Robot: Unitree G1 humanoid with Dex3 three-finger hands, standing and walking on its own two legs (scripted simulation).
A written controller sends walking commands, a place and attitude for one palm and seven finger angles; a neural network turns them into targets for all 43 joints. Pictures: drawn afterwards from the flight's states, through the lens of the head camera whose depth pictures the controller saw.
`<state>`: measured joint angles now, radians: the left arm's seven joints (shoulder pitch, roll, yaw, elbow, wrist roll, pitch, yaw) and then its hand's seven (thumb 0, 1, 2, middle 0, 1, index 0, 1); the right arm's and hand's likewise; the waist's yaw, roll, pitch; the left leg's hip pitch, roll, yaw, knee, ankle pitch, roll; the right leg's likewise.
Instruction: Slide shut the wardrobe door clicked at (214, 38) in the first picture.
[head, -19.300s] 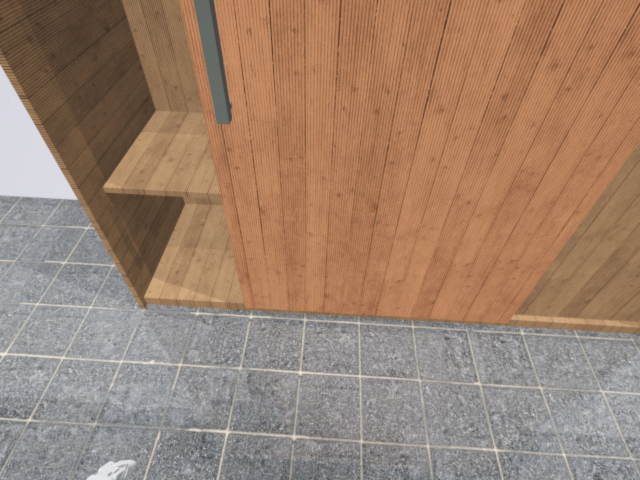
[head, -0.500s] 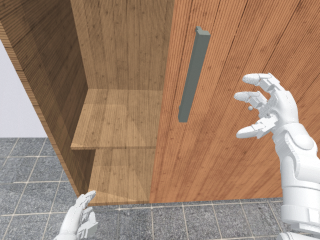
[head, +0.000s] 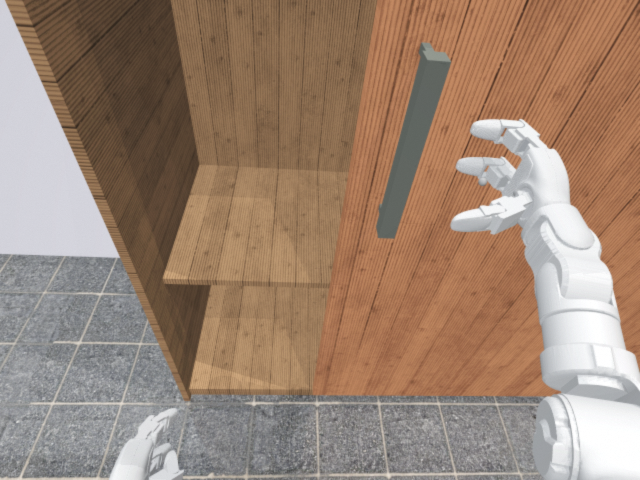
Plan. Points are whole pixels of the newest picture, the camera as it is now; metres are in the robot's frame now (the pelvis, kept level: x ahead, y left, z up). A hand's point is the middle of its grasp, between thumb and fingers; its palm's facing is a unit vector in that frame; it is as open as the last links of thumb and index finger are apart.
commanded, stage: move the hooked fingers beside the handle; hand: right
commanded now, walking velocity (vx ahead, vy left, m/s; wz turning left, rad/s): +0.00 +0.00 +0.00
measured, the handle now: (403, 152) +0.49 -0.06 +0.19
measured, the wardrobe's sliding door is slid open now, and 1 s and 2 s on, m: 0.38 0.38 0.38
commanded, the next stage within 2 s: none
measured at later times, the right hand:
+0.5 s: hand (471, 187) +0.42 -0.14 +0.20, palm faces -0.07 +1.00 -0.02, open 14.0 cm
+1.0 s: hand (469, 164) +0.43 -0.13 +0.22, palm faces -0.07 +1.00 -0.04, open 14.0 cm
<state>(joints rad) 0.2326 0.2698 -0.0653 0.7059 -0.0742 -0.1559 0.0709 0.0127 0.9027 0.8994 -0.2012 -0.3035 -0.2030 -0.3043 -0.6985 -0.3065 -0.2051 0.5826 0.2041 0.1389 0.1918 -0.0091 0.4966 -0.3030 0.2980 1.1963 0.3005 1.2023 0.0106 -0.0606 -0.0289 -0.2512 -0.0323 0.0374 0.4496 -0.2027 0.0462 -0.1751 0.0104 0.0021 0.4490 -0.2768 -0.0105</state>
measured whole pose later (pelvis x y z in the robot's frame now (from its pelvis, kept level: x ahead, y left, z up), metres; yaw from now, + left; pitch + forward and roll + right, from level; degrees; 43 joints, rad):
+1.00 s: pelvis +0.01 -0.01 +0.00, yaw +1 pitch +0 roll +0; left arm 0.28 0.24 -0.06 0.72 -0.06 -0.15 0.05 0.01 0.90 0.90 -0.20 -0.30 -0.20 -0.30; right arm -0.71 -0.23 -0.17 0.59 0.16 0.06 0.12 -0.01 0.50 -0.30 0.30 1.20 0.30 1.20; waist 0.00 -0.05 -0.06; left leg -0.23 -0.02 0.01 0.43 -0.20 0.03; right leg -0.14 0.02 -0.02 0.41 -0.28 -0.03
